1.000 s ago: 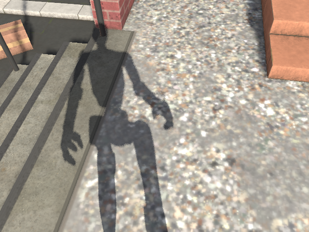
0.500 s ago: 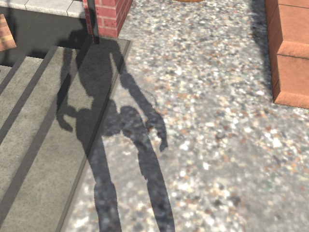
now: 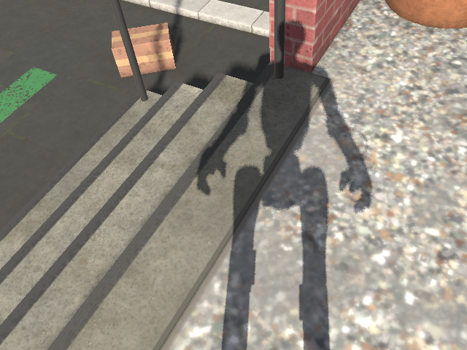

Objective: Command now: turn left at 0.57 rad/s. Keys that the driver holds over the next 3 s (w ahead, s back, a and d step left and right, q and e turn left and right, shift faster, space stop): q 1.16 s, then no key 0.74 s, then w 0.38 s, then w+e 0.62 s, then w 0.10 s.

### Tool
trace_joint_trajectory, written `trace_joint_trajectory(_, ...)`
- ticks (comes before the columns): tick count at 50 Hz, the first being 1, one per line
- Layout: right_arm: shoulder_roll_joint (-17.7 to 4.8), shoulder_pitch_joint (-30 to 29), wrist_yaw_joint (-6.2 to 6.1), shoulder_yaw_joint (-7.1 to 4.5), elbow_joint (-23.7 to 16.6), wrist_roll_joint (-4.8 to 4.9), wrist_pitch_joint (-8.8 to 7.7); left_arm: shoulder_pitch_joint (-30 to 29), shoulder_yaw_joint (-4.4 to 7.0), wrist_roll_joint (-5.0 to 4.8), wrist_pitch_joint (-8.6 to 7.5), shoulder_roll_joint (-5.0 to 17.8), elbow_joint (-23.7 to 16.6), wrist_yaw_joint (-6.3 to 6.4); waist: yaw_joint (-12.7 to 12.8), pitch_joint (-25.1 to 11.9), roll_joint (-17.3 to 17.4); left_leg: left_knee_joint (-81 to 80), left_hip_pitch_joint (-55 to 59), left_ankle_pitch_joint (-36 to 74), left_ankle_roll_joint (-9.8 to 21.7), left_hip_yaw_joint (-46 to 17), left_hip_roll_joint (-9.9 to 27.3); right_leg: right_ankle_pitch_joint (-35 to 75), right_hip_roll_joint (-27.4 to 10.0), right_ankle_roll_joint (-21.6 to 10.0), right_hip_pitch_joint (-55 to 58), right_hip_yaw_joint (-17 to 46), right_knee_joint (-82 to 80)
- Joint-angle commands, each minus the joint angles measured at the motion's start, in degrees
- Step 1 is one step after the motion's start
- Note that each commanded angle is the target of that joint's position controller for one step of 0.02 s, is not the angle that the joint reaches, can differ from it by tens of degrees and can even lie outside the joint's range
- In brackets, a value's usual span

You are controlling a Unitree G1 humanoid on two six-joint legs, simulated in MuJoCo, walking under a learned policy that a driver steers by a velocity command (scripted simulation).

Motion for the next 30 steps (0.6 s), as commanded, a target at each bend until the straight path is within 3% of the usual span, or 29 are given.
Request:
trace_joint_trajectory(1,-2.8,-0.7,0.59,-0.21,-4.2,0.07,0.04,2.9,2.62,0.18,-0.55,9.3,-2.2,-0.12,1.6,-5.2,-11.8,-4.1,-4.3,-0.6,-0.4,1.6,1.3,25.4,-14.9,-10.0,10.3,9.1,-4.3)
trace_joint_trajectory(7,-2.0,-3.0,1.15,0.75,-6.6,0.77,-0.12,2.0,3.72,0.59,-0.17,11.7,-2.2,-1.54,2.0,-5.8,-13.7,-18.2,6.7,-2.1,2.4,6.3,2.2,21.5,-16.3,-8.9,5.4,5.0,-2.1)
trace_joint_trajectory(9,-1.9,-2.4,1.16,0.81,-7.1,0.92,-0.52,2.0,4.15,0.26,0.22,12.6,-2.0,-1.83,1.5,-6.1,-13.7,-24.3,9.8,-0.5,3.6,7.3,1.9,20.4,-16.9,-7.7,4.9,4.2,0.3)
trace_joint_trajectory(10,-1.6,-0.8,1.01,0.86,-6.7,0.66,-0.91,1.2,4.29,-0.23,0.49,12.8,-1.9,-1.89,0.0,-6.3,-12.5,-30.9,13.7,4.1,4.5,7.8,1.4,18.1,-16.3,-5.8,3.0,2.6,3.2)
trace_joint_trajectory(11,-2.3,1.0,0.46,0.71,-6.1,0.05,-1.56,2.0,4.31,-0.45,0.73,12.3,-1.4,-1.98,-1.1,-6.6,-9.1,-38.6,18.9,10.4,5.3,6.2,1.1,12.7,-15.2,-2.6,-0.8,0.3,7.8)
trace_joint_trajectory(12,-6.8,2.4,-0.30,-0.26,-6.0,-0.88,-2.45,4.5,3.80,-0.16,1.10,9.7,-1.6,-2.33,-1.1,-6.0,3.7,-47.0,24.4,13.2,7.3,-8.4,10.3,-2.0,-10.3,1.6,-10.0,-4.6,20.7)
trace_joint_trajectory(13,-15.9,3.3,-0.38,-2.27,-7.3,-0.40,-2.79,1.5,2.46,-0.07,1.75,5.6,-6.2,-1.74,-1.2,-3.3,15.9,-46.4,23.3,36.3,15.8,-28.3,25.3,-25.4,0.5,5.0,-23.7,-4.2,29.3)
trace_joint_trajectory(14,-13.9,7.2,-0.61,-2.50,-6.1,-0.11,-2.76,-1.9,2.74,0.30,2.55,8.1,-6.1,-0.89,-4.7,-4.9,7.7,-44.8,22.0,37.9,20.3,-25.3,24.9,-25.4,-1.0,4.8,-22.7,3.9,37.4)
trace_joint_trajectory(15,-10.4,4.1,-0.96,-1.29,-6.1,0.11,-2.61,-1.1,3.04,-0.58,2.84,8.4,-5.3,-1.06,-2.0,-2.9,5.1,-44.7,19.9,34.9,19.6,-20.1,21.0,-20.6,-1.7,4.4,-22.7,5.7,39.4)
trace_joint_trajectory(16,-7.9,-0.5,-1.28,-0.49,-6.7,0.18,-2.34,0.0,3.25,-1.09,2.50,8.7,-4.2,-1.35,0.3,-1.2,4.0,-45.2,18.0,30.6,17.0,-15.9,16.5,-15.2,-2.3,4.1,-21.8,6.5,37.8)
trace_joint_trajectory(18,-6.1,-3.3,-1.72,0.11,-7.7,0.58,-2.45,1.9,3.78,0.25,2.18,10.0,-3.0,-1.74,1.3,-3.2,5.6,-44.5,19.5,34.0,15.2,-13.0,12.3,-10.4,-1.4,4.3,-20.4,5.8,38.7)
trace_joint_trajectory(21,-6.9,-0.2,-1.38,-0.15,-7.2,0.80,-2.89,1.6,3.59,-0.03,2.49,8.8,-3.2,-2.17,0.6,-5.5,2.4,-43.8,22.0,35.3,15.5,-14.3,12.2,-9.0,-0.6,5.0,-20.9,6.2,38.7)
trace_joint_trajectory(30,-8.9,4.5,-1.47,-0.97,-6.6,-0.24,-2.81,-3.4,3.07,-0.52,2.46,8.1,-5.5,-1.39,-1.9,-4.7,3.2,-42.6,21.8,27.7,17.1,-23.8,12.0,-11.6,1.5,4.8,-19.8,8.0,26.8)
